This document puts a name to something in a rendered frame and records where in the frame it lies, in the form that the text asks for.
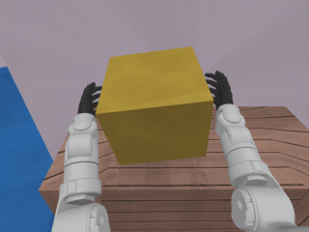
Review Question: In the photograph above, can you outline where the carton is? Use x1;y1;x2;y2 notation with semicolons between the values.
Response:
96;46;214;165

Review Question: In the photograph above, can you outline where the pedestal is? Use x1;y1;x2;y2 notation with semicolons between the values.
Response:
39;106;309;232

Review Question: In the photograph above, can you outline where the robot left forearm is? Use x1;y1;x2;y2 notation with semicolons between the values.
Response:
51;113;102;232

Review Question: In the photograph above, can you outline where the robot right forearm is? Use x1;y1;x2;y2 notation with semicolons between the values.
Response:
214;103;295;216

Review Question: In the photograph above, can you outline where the right robot upper arm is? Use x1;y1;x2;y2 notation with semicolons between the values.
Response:
231;185;309;232

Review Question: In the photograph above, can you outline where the left robot upper arm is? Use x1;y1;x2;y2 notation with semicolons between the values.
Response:
52;202;111;232

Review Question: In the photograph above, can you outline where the robot right hand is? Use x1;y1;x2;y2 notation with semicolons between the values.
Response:
205;71;234;110

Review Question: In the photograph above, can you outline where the robot left hand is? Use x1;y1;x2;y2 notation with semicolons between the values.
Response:
77;82;102;116

